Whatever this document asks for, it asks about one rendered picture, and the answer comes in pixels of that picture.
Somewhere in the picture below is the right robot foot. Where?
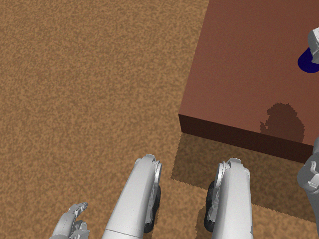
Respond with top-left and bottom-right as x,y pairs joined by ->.
204,181 -> 215,232

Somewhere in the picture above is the right robot arm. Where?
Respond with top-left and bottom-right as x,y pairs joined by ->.
297,136 -> 319,237

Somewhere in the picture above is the right robot hand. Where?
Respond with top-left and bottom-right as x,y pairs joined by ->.
308,27 -> 319,64

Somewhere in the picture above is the left robot hand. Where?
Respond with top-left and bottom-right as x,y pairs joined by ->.
52,202 -> 90,239

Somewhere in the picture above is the left robot foot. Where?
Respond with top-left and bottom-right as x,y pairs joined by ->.
144,186 -> 161,233

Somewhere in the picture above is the can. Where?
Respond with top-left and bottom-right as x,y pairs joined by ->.
298,48 -> 319,73

